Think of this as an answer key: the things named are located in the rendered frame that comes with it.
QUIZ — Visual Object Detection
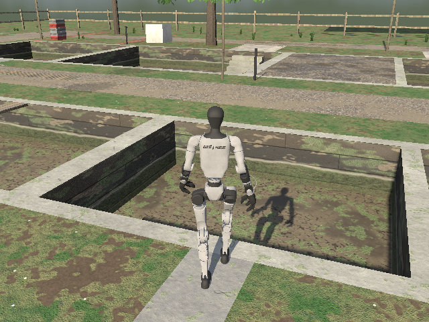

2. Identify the robot left upper arm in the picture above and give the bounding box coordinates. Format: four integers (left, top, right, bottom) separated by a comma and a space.
184, 135, 201, 171

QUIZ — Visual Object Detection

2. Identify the left robot foot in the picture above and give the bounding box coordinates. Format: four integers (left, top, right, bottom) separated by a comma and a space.
201, 270, 211, 289

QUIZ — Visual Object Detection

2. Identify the robot right forearm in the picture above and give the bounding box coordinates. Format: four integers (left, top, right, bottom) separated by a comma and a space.
240, 164, 254, 196

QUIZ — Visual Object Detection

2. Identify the robot right hand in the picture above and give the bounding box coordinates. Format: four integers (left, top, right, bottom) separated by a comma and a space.
241, 193, 256, 212

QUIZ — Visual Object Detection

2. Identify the robot left hand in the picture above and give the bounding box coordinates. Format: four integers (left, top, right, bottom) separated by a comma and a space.
179, 181, 195, 194

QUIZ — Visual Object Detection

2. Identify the robot left forearm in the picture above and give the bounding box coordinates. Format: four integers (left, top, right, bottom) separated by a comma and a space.
180, 161, 191, 184

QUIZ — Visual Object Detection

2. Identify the robot right upper arm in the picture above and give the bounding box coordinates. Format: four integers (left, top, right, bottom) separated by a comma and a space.
229, 136, 246, 174

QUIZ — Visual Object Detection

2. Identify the robot head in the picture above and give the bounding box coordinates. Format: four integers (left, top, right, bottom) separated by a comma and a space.
204, 106, 226, 139

